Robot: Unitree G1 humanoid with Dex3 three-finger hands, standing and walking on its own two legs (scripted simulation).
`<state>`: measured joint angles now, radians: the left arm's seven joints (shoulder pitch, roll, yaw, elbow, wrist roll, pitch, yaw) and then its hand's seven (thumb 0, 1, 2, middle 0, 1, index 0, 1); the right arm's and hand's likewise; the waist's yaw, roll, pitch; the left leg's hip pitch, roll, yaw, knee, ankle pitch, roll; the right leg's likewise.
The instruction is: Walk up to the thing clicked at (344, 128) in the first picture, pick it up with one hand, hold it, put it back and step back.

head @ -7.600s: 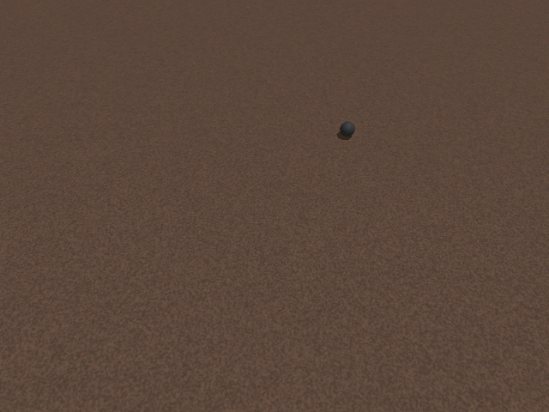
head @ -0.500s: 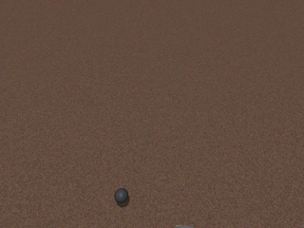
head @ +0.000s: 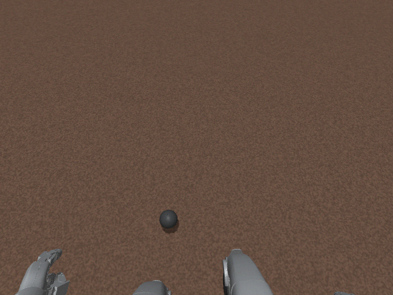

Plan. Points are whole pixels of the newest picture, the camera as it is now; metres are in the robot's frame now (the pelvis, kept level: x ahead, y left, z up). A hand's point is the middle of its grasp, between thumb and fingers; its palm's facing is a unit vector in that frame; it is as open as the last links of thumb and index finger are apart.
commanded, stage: walk up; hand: left
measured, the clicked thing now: (168, 219) +0.47 +0.13 -0.69
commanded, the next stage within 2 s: none
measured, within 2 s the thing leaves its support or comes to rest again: neither
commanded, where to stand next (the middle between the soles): +0.07 -0.03 m, yaw -4 degrees
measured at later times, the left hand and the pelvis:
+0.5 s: hand out of the picture +0.05 +0.23 -0.08, palm faces -0.07 -0.87 -0.48, open 7.4 cm; pelvis +0.03 -0.05 +0.04, yaw -4 degrees
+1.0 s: hand out of the picture +0.12 +0.25 -0.12, palm faces -0.12 -0.88 -0.46, open 7.4 cm; pelvis -0.01 -0.02 +0.00, yaw -7 degrees
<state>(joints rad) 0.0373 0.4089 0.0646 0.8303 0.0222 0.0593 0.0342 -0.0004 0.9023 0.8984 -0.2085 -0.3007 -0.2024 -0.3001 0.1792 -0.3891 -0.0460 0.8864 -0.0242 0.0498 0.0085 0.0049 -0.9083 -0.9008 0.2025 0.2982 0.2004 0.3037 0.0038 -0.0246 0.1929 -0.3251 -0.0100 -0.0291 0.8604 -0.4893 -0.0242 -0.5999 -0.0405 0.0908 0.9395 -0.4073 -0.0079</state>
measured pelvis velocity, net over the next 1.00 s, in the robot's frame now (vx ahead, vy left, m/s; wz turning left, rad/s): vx -0.01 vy -0.02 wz -0.11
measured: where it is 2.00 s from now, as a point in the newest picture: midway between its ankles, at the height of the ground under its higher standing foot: outside the picture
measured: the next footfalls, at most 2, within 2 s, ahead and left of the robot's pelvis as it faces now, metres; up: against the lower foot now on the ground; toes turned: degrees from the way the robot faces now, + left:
right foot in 0.28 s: +0.04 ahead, -0.17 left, +0.00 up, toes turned -4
left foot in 0.70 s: +0.17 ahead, +0.10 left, +0.00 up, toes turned -5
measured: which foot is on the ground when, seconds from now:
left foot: down 0.00-0.30, up 0.32-0.68, down 0.70-1.00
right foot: up 0.00-0.26, down 0.28-0.72, up 0.74-0.98, down 1.00-1.00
